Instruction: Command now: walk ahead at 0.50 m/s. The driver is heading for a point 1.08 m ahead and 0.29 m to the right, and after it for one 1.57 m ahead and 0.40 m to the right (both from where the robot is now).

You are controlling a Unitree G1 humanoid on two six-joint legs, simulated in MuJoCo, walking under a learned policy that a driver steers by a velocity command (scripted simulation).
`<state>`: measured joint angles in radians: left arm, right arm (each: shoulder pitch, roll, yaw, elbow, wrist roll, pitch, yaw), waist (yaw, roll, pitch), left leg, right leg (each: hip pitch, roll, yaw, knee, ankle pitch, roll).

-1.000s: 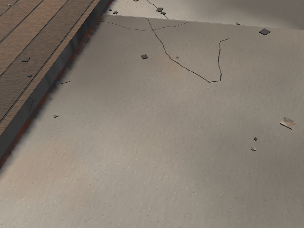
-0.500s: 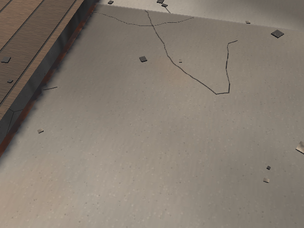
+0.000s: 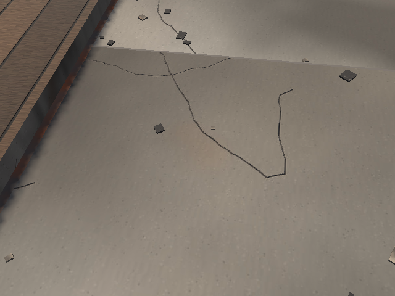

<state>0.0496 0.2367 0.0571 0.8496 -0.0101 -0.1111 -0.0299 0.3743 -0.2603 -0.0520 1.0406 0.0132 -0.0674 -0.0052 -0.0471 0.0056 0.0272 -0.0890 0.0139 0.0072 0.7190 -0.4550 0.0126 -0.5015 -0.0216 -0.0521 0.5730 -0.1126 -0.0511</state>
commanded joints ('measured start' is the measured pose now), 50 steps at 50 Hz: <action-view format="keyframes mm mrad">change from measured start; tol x16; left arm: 1 369 189 49 55 1 1 4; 5 163 83 14 23 20 -4 -5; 24 352 179 46 127 -12 44 49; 27 476 -34 -19 85 -2 29 39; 50 -36 79 36 -150 -13 76 -27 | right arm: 1 3 -111 -10 -84 30 -58 14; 21 -481 -44 -10 -246 8 -37 39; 27 72 -294 -96 -112 -18 -49 25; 33 -194 -53 -29 -140 -29 -57 20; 50 -87 -198 -77 -111 8 -1 -22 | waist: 1 149 -198 -285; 21 111 -66 79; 25 -51 -86 -98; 27 -47 282 -412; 32 26 100 -88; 50 19 69 40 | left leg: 1 -676 -4 -126 640 -64 47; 14 -606 116 -32 7 538 -1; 22 -564 62 -29 -218 449 35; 25 -145 0 17 -241 404 80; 27 524 415 -607 -306 236 290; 28 489 401 -698 -392 133 269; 35 -87 270 -109 -576 371 171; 47 120 287 179 -561 528 134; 50 186 302 220 -423 875 105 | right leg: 1 809 -353 677 -281 -216 -224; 7 324 -202 237 -428 94 -172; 23 564 -247 167 -329 262 -121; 25 488 -172 128 -76 477 -80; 26 285 -98 79 227 254 -40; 27 -106 72 57 585 -373 26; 29 -265 -10 182 758 -400 7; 42 -190 -123 103 269 142 21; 50 -116 -34 -47 85 -44 -51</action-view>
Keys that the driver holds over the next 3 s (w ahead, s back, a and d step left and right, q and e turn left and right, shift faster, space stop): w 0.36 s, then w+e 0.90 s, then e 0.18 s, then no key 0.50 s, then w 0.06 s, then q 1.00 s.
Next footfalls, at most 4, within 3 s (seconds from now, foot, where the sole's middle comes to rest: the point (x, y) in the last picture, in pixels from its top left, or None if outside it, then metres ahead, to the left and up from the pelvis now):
0.52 left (163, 293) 0.47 0.14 -0.76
1.06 right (250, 224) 0.70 -0.17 -0.76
1.52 left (232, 154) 1.02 -0.14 -0.76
1.86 right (277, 196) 0.81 -0.29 -0.76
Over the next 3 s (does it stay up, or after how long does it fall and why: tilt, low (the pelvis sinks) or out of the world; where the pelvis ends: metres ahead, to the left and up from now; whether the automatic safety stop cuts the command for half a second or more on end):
stays up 0.87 -0.19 0.01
